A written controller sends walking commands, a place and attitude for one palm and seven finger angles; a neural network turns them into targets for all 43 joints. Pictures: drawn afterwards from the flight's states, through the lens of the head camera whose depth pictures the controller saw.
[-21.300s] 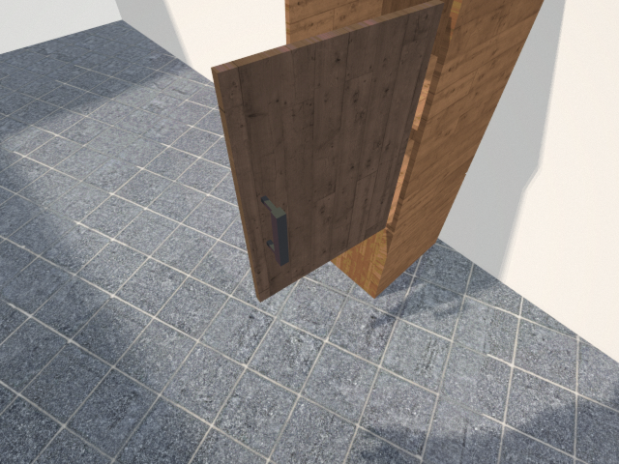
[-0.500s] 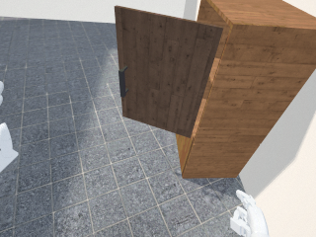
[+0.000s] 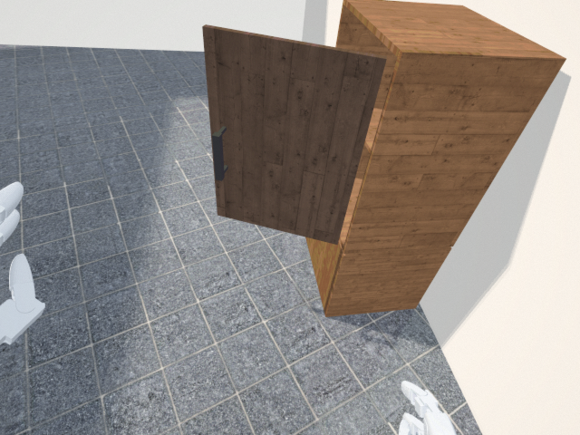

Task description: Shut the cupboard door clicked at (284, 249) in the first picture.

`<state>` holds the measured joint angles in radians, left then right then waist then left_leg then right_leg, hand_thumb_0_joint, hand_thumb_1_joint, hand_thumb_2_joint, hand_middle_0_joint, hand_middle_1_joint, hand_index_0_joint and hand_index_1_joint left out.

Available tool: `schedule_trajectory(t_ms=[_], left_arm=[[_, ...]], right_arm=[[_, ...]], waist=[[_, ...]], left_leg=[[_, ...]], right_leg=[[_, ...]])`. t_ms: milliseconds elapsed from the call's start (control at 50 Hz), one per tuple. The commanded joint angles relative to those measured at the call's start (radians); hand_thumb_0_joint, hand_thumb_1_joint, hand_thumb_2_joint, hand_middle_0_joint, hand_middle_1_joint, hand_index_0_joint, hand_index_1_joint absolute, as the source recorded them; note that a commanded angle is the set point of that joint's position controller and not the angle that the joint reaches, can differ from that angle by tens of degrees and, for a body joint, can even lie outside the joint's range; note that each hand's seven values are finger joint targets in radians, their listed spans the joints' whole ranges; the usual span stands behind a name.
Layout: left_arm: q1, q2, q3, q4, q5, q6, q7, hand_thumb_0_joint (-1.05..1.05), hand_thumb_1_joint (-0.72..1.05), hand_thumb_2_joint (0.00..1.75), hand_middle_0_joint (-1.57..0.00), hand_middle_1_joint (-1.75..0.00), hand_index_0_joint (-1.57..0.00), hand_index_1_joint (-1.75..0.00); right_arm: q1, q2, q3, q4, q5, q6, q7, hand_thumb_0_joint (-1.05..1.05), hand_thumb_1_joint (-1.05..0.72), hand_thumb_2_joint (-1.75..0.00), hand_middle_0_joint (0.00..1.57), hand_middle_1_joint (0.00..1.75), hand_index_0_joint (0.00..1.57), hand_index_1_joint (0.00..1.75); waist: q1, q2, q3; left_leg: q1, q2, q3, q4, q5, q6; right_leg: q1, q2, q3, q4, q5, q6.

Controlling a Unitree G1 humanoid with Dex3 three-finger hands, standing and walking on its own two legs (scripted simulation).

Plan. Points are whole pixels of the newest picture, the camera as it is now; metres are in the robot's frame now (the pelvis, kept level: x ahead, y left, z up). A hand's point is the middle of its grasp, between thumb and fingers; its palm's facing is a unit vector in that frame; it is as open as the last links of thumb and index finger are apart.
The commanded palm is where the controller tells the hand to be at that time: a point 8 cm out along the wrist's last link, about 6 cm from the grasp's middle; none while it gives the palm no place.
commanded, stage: stop stepping back and stand still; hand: left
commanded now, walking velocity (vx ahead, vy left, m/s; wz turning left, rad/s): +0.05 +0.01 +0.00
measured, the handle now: (221, 153) +0.86 +0.21 -0.09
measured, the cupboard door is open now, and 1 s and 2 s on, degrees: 67 67 67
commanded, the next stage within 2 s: let the arm hang, fingers relaxed in 0.48 s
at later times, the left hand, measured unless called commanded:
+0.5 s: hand (17, 300) +0.20 +0.29 +0.16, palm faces +0.40 -0.76 -0.51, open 7.4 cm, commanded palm +0.13 +0.33 +0.16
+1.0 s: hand out of the picture -0.03 +0.22 -0.20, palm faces +0.06 -0.98 -0.18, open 7.0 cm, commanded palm none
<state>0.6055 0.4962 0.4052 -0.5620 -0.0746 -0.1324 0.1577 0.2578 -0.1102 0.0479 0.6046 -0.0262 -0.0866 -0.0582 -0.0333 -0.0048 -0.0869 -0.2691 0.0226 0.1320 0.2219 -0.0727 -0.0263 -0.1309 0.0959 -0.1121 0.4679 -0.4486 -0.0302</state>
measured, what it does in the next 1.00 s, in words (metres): steps on the spot: right foot, then left foot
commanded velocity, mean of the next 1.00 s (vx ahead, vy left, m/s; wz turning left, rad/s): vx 0.00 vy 0.00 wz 0.00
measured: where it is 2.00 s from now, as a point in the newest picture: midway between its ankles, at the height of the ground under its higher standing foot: outside the picture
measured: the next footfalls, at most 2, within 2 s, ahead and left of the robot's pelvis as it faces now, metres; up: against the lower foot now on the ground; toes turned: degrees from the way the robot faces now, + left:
right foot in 0.04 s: -0.02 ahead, -0.07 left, +0.00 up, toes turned -4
left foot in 0.26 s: +0.08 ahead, +0.14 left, +0.00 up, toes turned +4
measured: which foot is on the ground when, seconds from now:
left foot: down 0.00-0.04, up 0.06-0.24, down 0.26-1.00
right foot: up 0.00-0.02, down 0.04-1.00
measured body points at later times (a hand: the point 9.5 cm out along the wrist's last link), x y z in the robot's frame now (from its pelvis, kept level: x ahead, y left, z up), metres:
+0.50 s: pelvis -0.01 +0.03 -0.02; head +0.00 +0.04 +0.43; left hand +0.18 +0.33 +0.19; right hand +0.13 -0.20 -0.11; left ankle +0.04 +0.14 -0.76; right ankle -0.06 -0.07 -0.76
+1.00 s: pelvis -0.04 +0.03 -0.02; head -0.02 +0.06 +0.42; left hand -0.03 +0.27 -0.19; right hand +0.01 -0.23 -0.15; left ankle +0.03 +0.14 -0.76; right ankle -0.06 -0.07 -0.76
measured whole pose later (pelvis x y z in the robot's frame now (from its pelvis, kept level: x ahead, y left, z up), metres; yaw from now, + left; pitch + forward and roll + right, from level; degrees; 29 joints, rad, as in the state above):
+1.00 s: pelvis -0.04 +0.03 -0.02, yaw +3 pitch -1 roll -1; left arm 0.33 0.23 0.02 0.91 0.01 0.06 0.01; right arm 0.27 -0.22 0.00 0.95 -0.03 0.04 -0.01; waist 0.00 -0.05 0.05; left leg -0.37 0.02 0.01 0.55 -0.17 0.02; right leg -0.19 0.00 -0.12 0.54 -0.34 -0.03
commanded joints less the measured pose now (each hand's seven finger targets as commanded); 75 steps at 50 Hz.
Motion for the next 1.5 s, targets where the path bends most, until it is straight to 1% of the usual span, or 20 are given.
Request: schedule_trajectory(t_ms=[0,20,60,100,200,260,300,340,420,540,560,640,680,720,780,860,920,1080,1240,1480], left_arm=[[-0.055,0.148,0.133,-0.039,-0.001,0.000,0.013,0.00,0.90,0.90,-0.20,-0.30,-0.20,-0.30],[-0.119,0.186,0.157,-0.066,-0.001,-0.004,0.017,0.00,0.90,0.90,-0.20,-0.30,-0.20,-0.30],[-0.208,0.176,0.153,-0.064,0.010,-0.032,0.027,0.00,0.90,0.90,-0.20,-0.30,-0.20,-0.30],[-0.205,0.082,0.066,-0.009,0.026,-0.026,0.026,0.00,0.90,0.90,-0.20,-0.30,-0.20,-0.30],[-0.360,0.114,0.052,-0.145,0.052,-0.086,0.047,0.00,0.90,0.90,-0.20,-0.30,-0.20,-0.30],[-0.304,0.142,0.113,-0.222,0.051,-0.118,0.051,0.00,0.90,0.90,-0.20,-0.30,-0.20,-0.30],[-0.200,0.160,0.161,-0.227,0.043,-0.126,0.042,0.00,0.90,0.90,-0.20,-0.30,-0.20,-0.30],[-0.189,0.142,0.173,-0.195,0.035,-0.133,0.036,0.00,0.90,0.90,-0.20,-0.30,-0.20,-0.30],[0.007,0.102,0.183,-0.098,0.014,-0.118,0.032,0.00,0.90,0.90,-0.20,-0.30,-0.20,-0.30],[0.038,0.082,0.146,-0.037,0.001,-0.085,0.029,0.00,0.90,0.90,-0.20,-0.30,-0.20,-0.30],[-0.149,-0.074,-0.306,0.596,0.088,0.058,-0.118,0.00,0.90,0.90,-0.20,-0.30,-0.20,-0.30],[-0.223,-0.095,-0.310,0.720,0.100,0.140,-0.156,0.00,0.90,0.90,-0.20,-0.30,-0.20,-0.30],[-0.276,-0.076,-0.320,0.833,0.103,0.137,-0.156,0.00,0.90,0.90,-0.20,-0.30,-0.20,-0.30],[-0.316,-0.090,-0.335,0.952,0.101,0.141,-0.149,0.00,0.90,0.90,-0.20,-0.30,-0.20,-0.30],[-0.349,-0.106,-0.356,1.107,0.098,0.153,-0.137,0.00,0.90,0.90,-0.20,-0.30,-0.20,-0.30],[-0.280,-0.141,-0.365,1.296,0.090,0.156,-0.139,0.00,0.90,0.90,-0.20,-0.30,-0.20,-0.30],[-0.228,-0.152,-0.349,1.395,0.093,0.152,-0.142,0.00,0.90,0.90,-0.20,-0.30,-0.20,-0.30],[-0.275,-0.134,-0.362,1.547,0.093,0.125,-0.145,0.00,0.90,0.90,-0.20,-0.30,-0.20,-0.30],[-0.268,-0.151,-0.372,1.627,0.089,0.129,-0.136,0.00,0.90,0.90,-0.20,-0.30,-0.20,-0.30],[-0.265,-0.174,-0.372,1.659,0.088,0.123,-0.127,0.00,0.90,0.90,-0.20,-0.30,-0.20,-0.30]], right_arm=[[-0.094,-0.181,-0.070,-0.120,0.008,0.019,-0.014,0.00,-0.90,-0.90,0.20,0.30,0.20,0.30],[-0.109,-0.190,-0.068,-0.116,0.007,0.023,-0.013,0.00,-0.90,-0.90,0.20,0.30,0.20,0.30],[-0.127,-0.199,-0.064,-0.115,0.010,0.005,-0.006,0.00,-0.90,-0.90,0.20,0.30,0.20,0.30],[-0.127,-0.220,-0.087,-0.109,0.032,-0.004,-0.009,0.00,-0.90,-0.90,0.20,0.30,0.20,0.30],[-0.142,-0.215,-0.069,-0.078,0.021,-0.045,-0.044,0.00,-0.90,-0.90,0.20,0.30,0.20,0.30],[-0.117,-0.238,-0.081,-0.108,0.024,-0.072,-0.050,0.00,-0.90,-0.90,0.20,0.30,0.20,0.30],[-0.090,-0.206,-0.066,-0.101,0.013,-0.076,-0.044,0.00,-0.90,-0.90,0.20,0.30,0.20,0.30],[-0.097,-0.220,-0.076,-0.101,0.010,-0.083,-0.036,0.00,-0.90,-0.90,0.20,0.30,0.20,0.30],[-0.079,-0.218,-0.083,-0.114,0.030,-0.081,-0.024,0.00,-0.90,-0.90,0.20,0.30,0.20,0.30],[-0.089,-0.209,-0.077,-0.111,0.036,-0.036,-0.024,0.00,-0.90,-0.90,0.20,0.30,0.20,0.30],[-0.204,-0.369,-0.104,0.031,0.053,-0.099,0.063,0.00,-0.90,-0.90,0.20,0.30,0.20,0.30],[-0.112,-0.345,-0.105,0.059,0.023,-0.002,0.051,0.00,-0.90,-0.90,0.20,0.30,0.20,0.30],[-0.112,-0.315,-0.088,0.069,0.019,0.030,0.052,0.00,-0.90,-0.90,0.20,0.30,0.20,0.30],[-0.094,-0.281,-0.077,0.093,0.008,0.061,0.050,0.00,-0.90,-0.90,0.20,0.30,0.20,0.30],[-0.063,-0.252,-0.068,0.149,-0.006,0.094,0.052,0.00,-0.90,-0.90,0.20,0.30,0.20,0.30],[-0.060,-0.256,-0.064,0.220,-0.006,0.093,0.046,0.00,-0.90,-0.90,0.20,0.30,0.20,0.30],[-0.063,-0.259,-0.078,0.254,-0.006,0.096,0.038,0.00,-0.90,-0.90,0.20,0.30,0.20,0.30],[0.016,-0.256,-0.092,0.357,0.010,0.099,0.033,0.00,-0.90,-0.90,0.20,0.30,0.20,0.30],[0.031,-0.233,-0.083,0.446,0.011,0.098,0.032,0.00,-0.90,-0.90,0.20,0.30,0.20,0.30],[0.020,-0.203,-0.072,0.486,0.012,0.080,0.029,0.00,-0.90,-0.90,0.20,0.30,0.20,0.30]], waist=[[0.017,-0.110,0.016],[0.019,-0.172,0.043],[0.023,-0.184,0.063],[0.008,-0.163,0.115],[0.013,0.106,0.172],[0.035,0.261,0.109],[0.028,0.272,0.008],[0.026,0.215,-0.002],[0.021,0.096,-0.089],[0.008,-0.021,-0.068],[-0.005,0.023,0.039],[0.031,-0.062,0.005],[0.028,-0.214,0.032],[0.017,-0.259,0.056],[0.001,-0.116,0.084],[0.030,0.220,0.090],[0.052,0.298,0.066],[0.013,-0.036,0.120],[0.018,-0.036,0.204],[0.037,0.005,0.140]], left_leg=[[-0.028,0.038,-0.075,0.347,-0.292,-0.021],[-0.078,0.022,-0.111,0.525,-0.269,-0.008],[-0.201,0.052,-0.180,0.680,-0.281,-0.007],[-0.186,0.043,-0.158,0.657,-0.245,0.000],[0.002,0.028,-0.082,0.334,-0.146,0.025],[0.088,0.126,-0.230,0.193,0.027,0.070],[0.085,0.174,-0.340,0.156,0.224,0.090],[0.024,0.197,-0.338,0.120,0.137,0.091],[0.009,0.123,-0.214,0.185,0.056,0.053],[0.019,0.087,-0.153,0.267,0.022,0.036],[-0.030,0.109,-0.158,0.399,0.238,0.038],[-0.050,0.133,-0.204,0.338,0.144,0.081],[-0.040,0.090,-0.206,0.374,0.073,0.073],[-0.004,0.030,-0.179,0.423,-0.027,0.055],[0.052,0.026,-0.166,0.411,-0.027,0.042],[-0.051,0.092,-0.280,0.178,-0.132,0.076],[-0.091,0.097,-0.296,0.098,-0.289,0.080],[0.066,0.066,-0.213,0.181,-0.203,0.056],[0.062,0.082,-0.208,0.139,-0.174,0.061],[0.080,0.087,-0.197,0.114,-0.013,0.060]], right_leg=[[-0.101,-0.266,0.255,-0.286,0.034,-0.122],[-0.199,-0.400,0.394,-0.353,-0.019,-0.185],[-0.190,-0.458,0.391,-0.313,-0.005,-0.228],[-0.228,-0.358,0.320,-0.276,-0.093,-0.175],[-0.247,-0.289,0.203,-0.143,0.125,-0.096],[-0.210,-0.146,0.138,0.029,0.216,0.005],[-0.131,-0.091,0.067,0.114,0.236,0.030],[-0.058,-0.078,0.074,0.074,0.132,0.035],[0.043,-0.116,0.110,-0.037,0.333,0.026],[-0.045,-0.190,0.177,-0.077,0.412,0.004],[-0.160,-0.252,0.093,0.070,0.607,-0.011],[-0.147,-0.190,0.104,0.082,0.350,-0.006],[-0.187,-0.223,0.147,0.033,0.333,-0.038],[-0.251,-0.280,0.193,-0.029,0.270,-0.084],[-0.293,-0.278,0.184,-0.045,0.159,-0.088],[-0.135,-0.171,0.123,0.007,0.076,-0.016],[-0.039,-0.156,0.103,-0.011,0.102,-0.019],[-0.173,-0.221,0.169,-0.192,0.014,-0.052],[-0.199,-0.209,0.160,-0.193,0.026,-0.037],[-0.066,-0.206,0.137,-0.154,0.218,-0.017]])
